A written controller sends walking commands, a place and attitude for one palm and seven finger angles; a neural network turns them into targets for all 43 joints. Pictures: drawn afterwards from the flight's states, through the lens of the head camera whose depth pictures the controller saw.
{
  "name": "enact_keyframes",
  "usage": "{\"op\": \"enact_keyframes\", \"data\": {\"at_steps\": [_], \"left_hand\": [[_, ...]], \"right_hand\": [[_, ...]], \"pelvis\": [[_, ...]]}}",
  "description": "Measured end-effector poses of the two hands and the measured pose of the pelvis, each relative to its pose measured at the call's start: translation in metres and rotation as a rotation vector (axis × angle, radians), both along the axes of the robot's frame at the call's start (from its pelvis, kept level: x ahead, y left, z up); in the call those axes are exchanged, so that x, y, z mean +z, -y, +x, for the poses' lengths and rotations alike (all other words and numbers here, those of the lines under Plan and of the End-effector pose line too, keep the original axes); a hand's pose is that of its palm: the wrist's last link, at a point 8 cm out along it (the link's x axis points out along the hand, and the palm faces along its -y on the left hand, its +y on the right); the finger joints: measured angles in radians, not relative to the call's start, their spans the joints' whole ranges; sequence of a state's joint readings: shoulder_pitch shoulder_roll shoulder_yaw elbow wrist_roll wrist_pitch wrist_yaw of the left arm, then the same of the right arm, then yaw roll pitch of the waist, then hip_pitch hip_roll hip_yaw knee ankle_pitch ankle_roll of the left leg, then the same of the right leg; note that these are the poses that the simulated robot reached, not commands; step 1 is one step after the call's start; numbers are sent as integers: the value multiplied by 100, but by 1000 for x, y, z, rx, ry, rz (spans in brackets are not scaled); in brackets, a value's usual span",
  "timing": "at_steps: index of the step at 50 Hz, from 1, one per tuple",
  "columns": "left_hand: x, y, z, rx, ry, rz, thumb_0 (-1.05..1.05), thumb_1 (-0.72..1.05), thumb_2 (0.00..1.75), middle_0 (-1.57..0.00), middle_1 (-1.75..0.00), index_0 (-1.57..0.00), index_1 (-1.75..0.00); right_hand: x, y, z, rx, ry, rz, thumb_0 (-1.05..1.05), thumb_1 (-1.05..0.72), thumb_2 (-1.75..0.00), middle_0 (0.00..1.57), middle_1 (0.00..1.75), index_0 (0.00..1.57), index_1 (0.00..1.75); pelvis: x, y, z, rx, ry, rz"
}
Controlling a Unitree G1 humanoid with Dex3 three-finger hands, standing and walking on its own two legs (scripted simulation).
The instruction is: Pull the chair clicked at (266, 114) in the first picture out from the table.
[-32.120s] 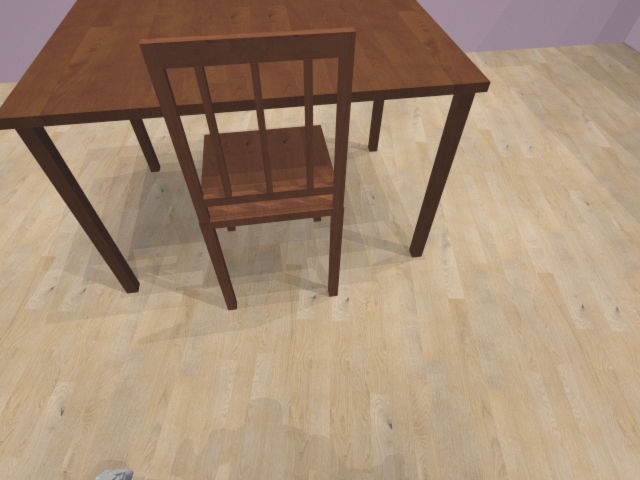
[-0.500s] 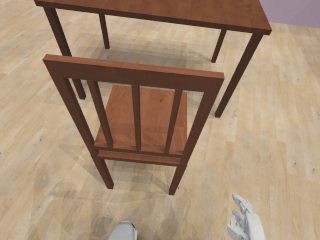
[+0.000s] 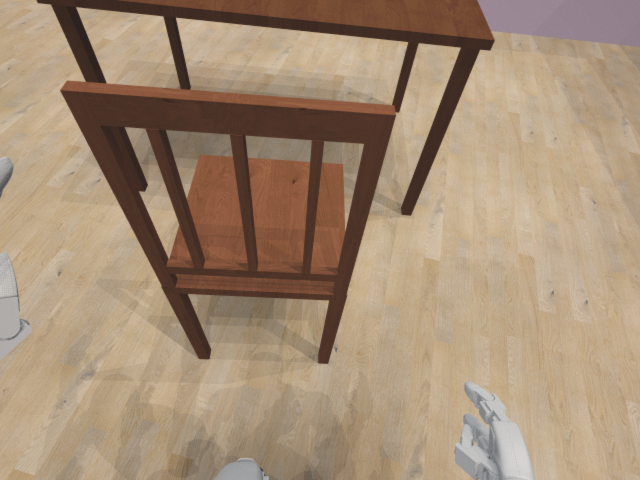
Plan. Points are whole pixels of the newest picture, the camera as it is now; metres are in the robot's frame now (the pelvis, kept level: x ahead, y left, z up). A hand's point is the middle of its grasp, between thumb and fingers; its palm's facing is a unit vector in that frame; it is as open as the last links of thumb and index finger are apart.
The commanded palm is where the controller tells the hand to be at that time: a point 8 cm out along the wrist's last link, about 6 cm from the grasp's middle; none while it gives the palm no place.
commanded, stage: stop stepping back and stand still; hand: left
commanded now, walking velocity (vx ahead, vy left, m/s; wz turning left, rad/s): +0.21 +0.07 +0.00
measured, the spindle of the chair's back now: (247, 213) +0.51 +0.14 -0.04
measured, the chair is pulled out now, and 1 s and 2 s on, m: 0.53 0.53 0.53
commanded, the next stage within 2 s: let the arm hang, fingers relaxed in 0.52 s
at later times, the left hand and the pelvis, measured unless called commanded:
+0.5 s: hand out of the picture +0.16 +0.26 +0.20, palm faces +0.45 -0.72 -0.52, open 7.4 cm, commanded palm +0.10 +0.30 +0.19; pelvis -0.03 -0.01 +0.01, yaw +3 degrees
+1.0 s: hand out of the picture +0.04 +0.15 -0.16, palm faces +0.10 -0.98 -0.14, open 6.8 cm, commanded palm none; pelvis -0.03 -0.02 +0.00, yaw +5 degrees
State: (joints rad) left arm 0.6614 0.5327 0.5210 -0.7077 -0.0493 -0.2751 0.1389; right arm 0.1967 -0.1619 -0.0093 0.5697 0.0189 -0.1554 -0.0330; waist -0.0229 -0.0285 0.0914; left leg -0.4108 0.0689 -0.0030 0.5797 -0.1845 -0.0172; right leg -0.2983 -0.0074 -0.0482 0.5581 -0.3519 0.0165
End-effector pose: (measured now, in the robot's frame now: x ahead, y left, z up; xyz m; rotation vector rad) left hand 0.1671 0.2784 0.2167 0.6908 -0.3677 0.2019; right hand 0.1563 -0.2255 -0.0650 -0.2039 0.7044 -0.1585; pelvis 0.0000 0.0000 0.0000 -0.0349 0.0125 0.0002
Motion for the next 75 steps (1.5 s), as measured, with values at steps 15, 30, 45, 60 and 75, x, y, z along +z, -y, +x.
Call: {"op": "enact_keyframes", "data": {"at_steps": [15, 30, 45, 60, 75], "left_hand": [[-52, -22, -37, 281, -39, -285, 1, 89, 90, -21, -31, -21, -31], [-6, -35, -55, 274, 22, -98, 1, 89, 90, -21, -31, -21, -31], [-347, 83, -124, 380, -1337, -748, -3, 97, 90, -20, -30, -21, -30], [-341, 52, -191, 558, -1533, -614, -1, 93, 90, -20, -30, -20, -30], [-352, 88, -204, 536, -1597, -681, 1, 91, 90, -20, -30, -20, -30]], "right_hand": [[-15, 49, -72, -71, -128, -88, 2, -91, -90, 21, 30, 20, 30], [-3, 2, -22, 19, 7, 38, 2, -91, -90, 21, 30, 20, 30], [-49, 10, -89, 59, -411, 13, 1, -91, -90, 21, 30, 20, 30], [-68, 21, -191, -39, -697, 67, 1, -91, -90, 20, 29, 20, 30], [-71, 1, -193, -45, -709, 116, 1, -91, -90, 20, 30, 20, 30]], "pelvis": [[4, 6, -21, 59, 23, 29], [10, 2, -22, 31, 29, 15], [1, 13, -27, 70, 15, 45], [8, 23, -24, 73, 25, 28], [9, 26, -19, 60, 31, 34]]}}
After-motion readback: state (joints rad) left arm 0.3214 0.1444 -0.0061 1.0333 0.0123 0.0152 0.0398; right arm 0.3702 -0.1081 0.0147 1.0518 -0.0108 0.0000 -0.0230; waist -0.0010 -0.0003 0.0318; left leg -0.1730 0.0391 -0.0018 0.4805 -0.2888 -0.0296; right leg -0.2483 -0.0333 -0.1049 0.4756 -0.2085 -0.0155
